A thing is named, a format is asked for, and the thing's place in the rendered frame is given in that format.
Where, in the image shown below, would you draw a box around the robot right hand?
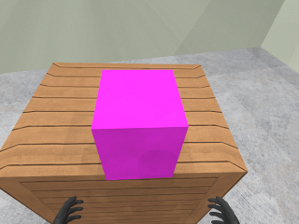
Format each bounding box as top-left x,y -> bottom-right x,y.
207,196 -> 240,224

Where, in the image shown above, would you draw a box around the pedestal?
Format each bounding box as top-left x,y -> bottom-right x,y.
0,63 -> 248,224

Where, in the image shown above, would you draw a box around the carton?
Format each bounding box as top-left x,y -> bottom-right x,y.
91,70 -> 189,181

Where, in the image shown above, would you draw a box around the robot left hand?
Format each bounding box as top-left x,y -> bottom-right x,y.
52,196 -> 84,224

